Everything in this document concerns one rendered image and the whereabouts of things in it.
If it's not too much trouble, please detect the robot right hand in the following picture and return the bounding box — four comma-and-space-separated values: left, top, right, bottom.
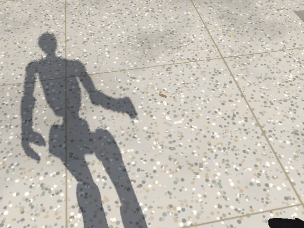
268, 218, 304, 228

